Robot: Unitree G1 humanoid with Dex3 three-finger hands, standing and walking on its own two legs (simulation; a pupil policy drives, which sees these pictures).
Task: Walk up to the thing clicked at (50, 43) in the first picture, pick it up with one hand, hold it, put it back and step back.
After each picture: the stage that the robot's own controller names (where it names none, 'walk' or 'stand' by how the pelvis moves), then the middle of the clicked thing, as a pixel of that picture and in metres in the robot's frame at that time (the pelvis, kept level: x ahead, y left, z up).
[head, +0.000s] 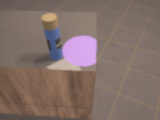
stand; (53, 38) +0.64 +0.17 -0.02
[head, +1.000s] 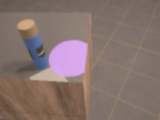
walk; (35, 47) +0.55 +0.25 +0.00
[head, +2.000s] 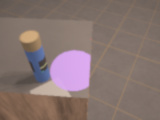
stand; (37, 59) +0.48 +0.22 +0.00
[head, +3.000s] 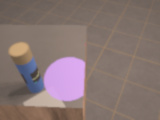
stand; (29, 70) +0.44 +0.24 -0.02
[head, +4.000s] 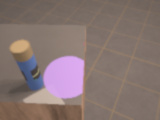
stand; (29, 67) +0.46 +0.25 -0.02
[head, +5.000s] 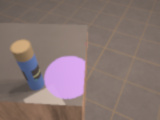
stand; (30, 67) +0.45 +0.24 -0.02
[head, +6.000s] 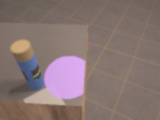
stand; (30, 67) +0.45 +0.24 -0.02
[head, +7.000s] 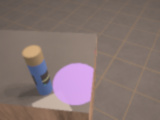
rise first; (39, 72) +0.45 +0.23 -0.02
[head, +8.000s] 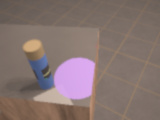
go down; (40, 67) +0.46 +0.23 -0.02
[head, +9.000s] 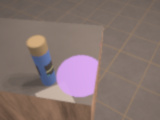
go down; (43, 63) +0.47 +0.22 -0.01
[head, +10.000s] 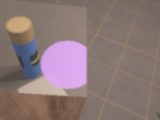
go down; (27, 52) +0.45 +0.20 +0.04
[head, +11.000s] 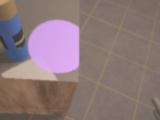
close in; (10, 31) +0.48 +0.21 +0.07
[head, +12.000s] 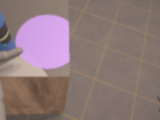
close; out of the picture +0.49 +0.23 +0.09
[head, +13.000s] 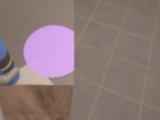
lift; out of the picture +0.41 +0.24 +0.07
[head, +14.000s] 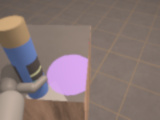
lift; (26, 63) +0.33 +0.18 +0.17
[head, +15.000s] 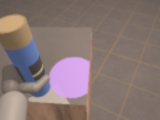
hold; (28, 62) +0.32 +0.17 +0.18
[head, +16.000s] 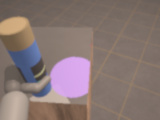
hold; (30, 63) +0.33 +0.17 +0.17
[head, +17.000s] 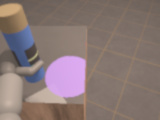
crouch; (23, 48) +0.39 +0.19 +0.17
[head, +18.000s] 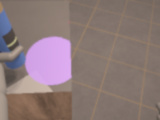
lower; (1, 34) +0.48 +0.21 +0.11
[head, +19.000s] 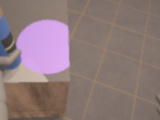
lower; out of the picture +0.47 +0.21 +0.08
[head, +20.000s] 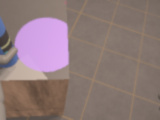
lower; out of the picture +0.47 +0.22 +0.08
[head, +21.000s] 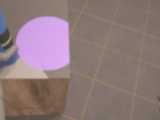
lower; out of the picture +0.48 +0.22 +0.09
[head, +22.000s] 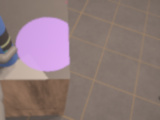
lower; out of the picture +0.47 +0.22 +0.08
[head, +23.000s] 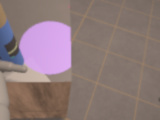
withdraw; (2, 40) +0.46 +0.21 +0.08
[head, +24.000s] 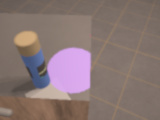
sink last; (35, 63) +0.43 +0.20 +0.03
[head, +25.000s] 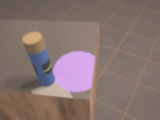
stand; (41, 62) +0.46 +0.21 +0.04
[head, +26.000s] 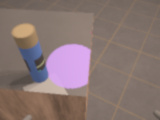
stand; (33, 57) +0.45 +0.21 +0.05
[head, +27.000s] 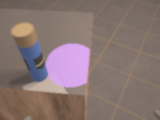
stand; (32, 56) +0.45 +0.21 +0.05
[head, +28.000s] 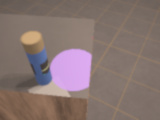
stand; (38, 61) +0.45 +0.21 +0.01
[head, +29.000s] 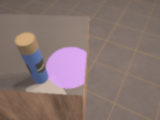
walk; (34, 61) +0.47 +0.22 -0.01
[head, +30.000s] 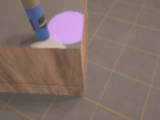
walk; (36, 18) +0.67 +0.25 +0.00
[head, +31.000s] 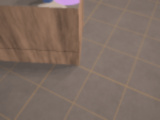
walk; out of the picture +1.00 +0.23 +0.01
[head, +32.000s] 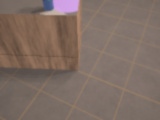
stand; out of the picture +1.04 +0.26 -0.01
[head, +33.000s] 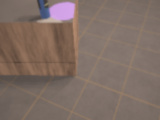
stand; (42, 0) +1.05 +0.28 -0.02
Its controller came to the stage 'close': yes
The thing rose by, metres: 0.20
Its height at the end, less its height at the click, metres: +0.00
